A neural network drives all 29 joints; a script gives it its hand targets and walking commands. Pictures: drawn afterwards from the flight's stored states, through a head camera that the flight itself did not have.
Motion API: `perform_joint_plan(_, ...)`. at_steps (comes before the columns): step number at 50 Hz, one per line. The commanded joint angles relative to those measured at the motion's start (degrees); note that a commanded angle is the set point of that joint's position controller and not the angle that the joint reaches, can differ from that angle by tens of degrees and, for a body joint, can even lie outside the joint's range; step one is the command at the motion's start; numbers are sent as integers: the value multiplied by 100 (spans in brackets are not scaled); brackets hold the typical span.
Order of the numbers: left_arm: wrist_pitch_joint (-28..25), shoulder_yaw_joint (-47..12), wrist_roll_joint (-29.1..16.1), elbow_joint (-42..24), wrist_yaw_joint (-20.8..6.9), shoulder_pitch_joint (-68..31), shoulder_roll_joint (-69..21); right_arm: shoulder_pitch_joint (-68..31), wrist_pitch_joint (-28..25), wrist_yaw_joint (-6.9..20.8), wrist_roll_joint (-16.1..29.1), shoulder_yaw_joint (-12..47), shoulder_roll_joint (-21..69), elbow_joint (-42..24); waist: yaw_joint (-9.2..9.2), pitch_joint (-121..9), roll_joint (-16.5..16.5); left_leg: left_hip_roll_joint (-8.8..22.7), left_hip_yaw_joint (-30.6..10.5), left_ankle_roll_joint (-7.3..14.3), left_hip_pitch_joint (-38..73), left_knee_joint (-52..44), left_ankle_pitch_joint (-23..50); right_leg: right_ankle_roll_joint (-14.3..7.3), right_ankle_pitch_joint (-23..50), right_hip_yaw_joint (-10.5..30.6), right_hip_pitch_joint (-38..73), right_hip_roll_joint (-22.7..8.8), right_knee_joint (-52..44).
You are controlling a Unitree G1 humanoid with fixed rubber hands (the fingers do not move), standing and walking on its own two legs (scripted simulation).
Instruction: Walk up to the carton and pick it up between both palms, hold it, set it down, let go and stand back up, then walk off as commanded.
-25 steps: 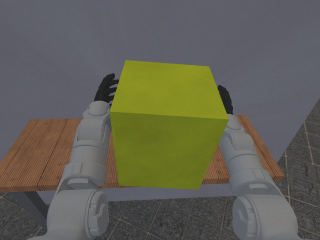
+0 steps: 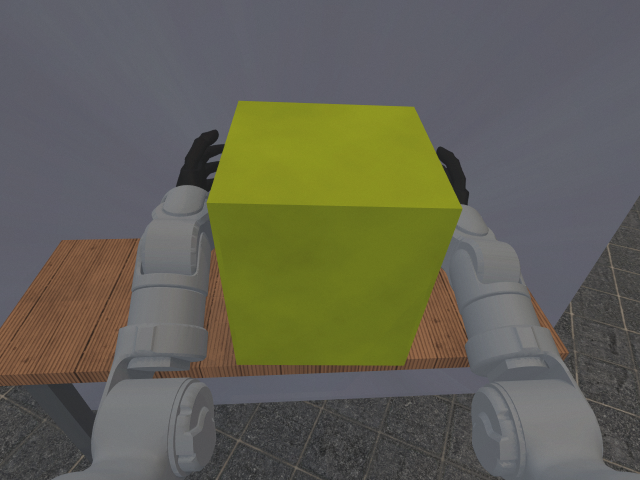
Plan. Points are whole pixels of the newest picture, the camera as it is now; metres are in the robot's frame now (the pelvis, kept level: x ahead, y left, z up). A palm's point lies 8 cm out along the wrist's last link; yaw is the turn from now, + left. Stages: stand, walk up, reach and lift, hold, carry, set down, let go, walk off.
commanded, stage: reach and lift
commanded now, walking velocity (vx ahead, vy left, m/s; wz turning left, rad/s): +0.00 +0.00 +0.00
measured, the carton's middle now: (324, 237) +0.38 +0.01 +0.18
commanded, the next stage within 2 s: hold in 1.00 s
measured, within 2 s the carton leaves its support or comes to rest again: neither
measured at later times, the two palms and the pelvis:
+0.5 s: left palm (186, 179) +0.39 +0.17 +0.25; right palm (449, 192) +0.40 -0.14 +0.23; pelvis +0.00 +0.00 +0.00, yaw +0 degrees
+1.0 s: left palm (179, 171) +0.38 +0.17 +0.27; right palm (452, 180) +0.40 -0.13 +0.25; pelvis +0.00 +0.00 +0.00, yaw +0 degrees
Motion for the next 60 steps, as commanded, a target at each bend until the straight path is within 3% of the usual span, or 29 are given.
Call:
perform_joint_plan(1, -29, -2631, -1234, -964, -654, -4120, -3678, -6202, -122, 528, 826, 2850, 3445, -2423, -491, -3173, -85, -417, -30, 73, 1285, -24, 1237, 214, 1283, 83, 1732, 496, -260)
perform_joint_plan(3, 57, -2634, -1207, -874, -651, -4147, -3660, -6198, -49, 514, 832, 2763, 3373, -2320, -545, -3037, 51, -416, -45, 45, 1275, -52, 1126, 190, 1157, 102, 1617, 485, -286)
perform_joint_plan(4, 51, -2416, -1126, -739, -680, -4187, -3498, -6229, -4, 508, 798, 2721, 3431, -2207, -457, -2858, -151, -432, -18, 104, 1166, -86, 837, 242, 914, 116, 1564, 448, -329)
perform_joint_plan(8, 141, -2442, -1200, -907, -700, -4152, -3510, -6303, 67, 488, 851, 2753, 3404, -2401, -466, -3086, -194, -430, 10, 117, 1118, -86, 920, 235, 1066, 125, 1685, 471, -286)
perform_joint_plan(9, 129, -2543, -1255, -1046, -673, -4404, -3531, -6252, 111, 501, 834, 2704, 3413, -2209, -536, -3121, -15, -420, -16, 68, 1149, -83, 1024, 208, 1163, 120, 1679, 468, -246)
perform_joint_plan(14, 213, -2454, -1205, -1067, -694, -4635, -3521, -6329, 216, 548, 875, 2599, 3371, -1929, -518, -2884, 31, -373, -19, 59, 1021, -188, 690, 157, 736, 127, 1563, 476, -286)
perform_joint_plan(20, 307, -2280, -1204, -998, -727, -4495, -3436, -6395, 324, 490, 981, 2684, 3442, -2150, -457, -2920, -135, -434, 4, 128, 954, -156, 745, 228, 987, 175, 1701, 446, -293)
perform_joint_plan(23, 362, -2409, -1231, -1212, -705, -4605, -3565, -6416, 377, 510, 1078, 2603, 3328, -2054, -515, -3098, 128, -378, -32, 24, 1070, -131, 961, 161, 1074, 140, 1704, 502, -211)
perform_joint_plan(27, 452, -2310, -1190, -1044, -732, -4433, -3461, -6477, 442, 486, 1103, 2655, 3301, -2110, -479, -2966, -42, -382, -31, 47, 1010, -126, 935, 189, 1095, 157, 1749, 506, -258)
perform_joint_plan(34, 445, -2478, -1350, -1417, -674, -4875, -3517, -6534, 545, 511, 1159, 2621, 3323, -2071, -526, -3176, 47, -368, -39, 17, 1016, -124, 900, 156, 1026, 187, 1701, 516, -232)
perform_joint_plan(35, 455, -2477, -1314, -1314, -668, -4843, -3499, -6431, 576, 510, 1150, 2570, 3280, -1837, -541, -3044, 152, -373, -38, -17, 971, -126, 925, 139, 1007, 170, 1687, 519, -234)
perform_joint_plan(41, 616, -2278, -1209, -1211, -705, -4509, -3370, -6475, 654, 463, 1275, 2671, 3188, -2111, -471, -2971, -9, -373, -42, 19, 999, -124, 983, 169, 1114, 202, 1828, 510, -282)
perform_joint_plan(42, 670, -2291, -1182, -1145, -704, -4505, -3450, -6528, 679, 468, 1245, 2592, 3104, -2106, -515, -2890, 115, -357, -39, 14, 958, -153, 881, 128, 1019, 203, 1727, 512, -292)
perform_joint_plan(43, 684, -2250, -1173, -1154, -733, -4489, -3362, -6426, 724, 453, 1229, 2623, 3123, -1998, -553, -2820, 36, -378, -24, 39, 927, -158, 824, 161, 1074, 197, 1794, 493, -268)
perform_joint_plan(44, 688, -2293, -1202, -1282, -736, -4399, -3411, -6526, 699, 444, 1234, 2684, 3226, -2309, -478, -3037, -58, -381, -35, 37, 911, -146, 953, 169, 1252, 203, 1925, 509, -235)
perform_joint_plan(45, 673, -2459, -1306, -1482, -727, -4606, -3513, -6545, 710, 431, 1350, 2730, 3230, -2340, -545, -3186, 94, -383, -66, -10, 958, -95, 1078, 167, 1319, 191, 1946, 522, -202)
perform_joint_plan(46, 704, -2281, -1208, -1363, -731, -4630, -3390, -6486, 780, 428, 1319, 2646, 3168, -2099, -531, -2981, 3, -381, -42, 25, 931, -122, 897, 174, 1150, 227, 1917, 515, -259)
perform_joint_plan(47, 730, -2464, -1260, -1520, -726, -4576, -3531, -6535, 773, 419, 1386, 2676, 3182, -2312, -558, -3132, 123, -355, -70, -32, 1002, -99, 1102, 146, 1290, 194, 1891, 543, -205)
perform_joint_plan(48, 749, -2414, -1261, -1554, -732, -4555, -3448, -6558, 799, 413, 1425, 2804, 3197, -2410, -502, -3141, -28, -380, -47, 2, 992, -66, 1129, 168, 1367, 216, 1974, 554, -219)
perform_joint_plan(49, 747, -2443, -1305, -1614, -732, -4652, -3459, -6462, 839, 393, 1421, 2736, 3202, -2336, -558, -3191, 103, -370, -68, -39, 1015, -70, 1128, 159, 1366, 208, 1962, 546, -218)
perform_joint_plan(52, 823, -2556, -1324, -1678, -715, -4539, -3468, -6480, 894, 380, 1496, 2755, 3135, -2569, -574, -3232, 44, -347, -103, -57, 1009, -35, 1231, 130, 1442, 220, 1984, 585, -199)
perform_joint_plan(57, 991, -2291, -1122, -1447, -823, -4485, -3399, -6184, 1098, 351, 1343, 2470, 2957, -1968, -676, -2572, 156, -348, -65, -46, 759, -239, 569, 93, 876, 229, 1847, 534, -286)
perform_joint_plan(58, 1007, -2244, -1105, -1429, -837, -4447, -3361, -6349, 1079, 365, 1410, 2552, 3048, -2175, -576, -2626, 52, -333, -88, -14, 735, -244, 585, 82, 888, 241, 1884, 547, -292)
perform_joint_plan(60, 1008, -2431, -1203, -1678, -830, -4593, -3428, -6305, 1123, 347, 1476, 2601, 3019, -2266, -642, -2873, 139, -347, -83, -62, 747, -197, 715, 98, 1084, 235, 1974, 562, -231)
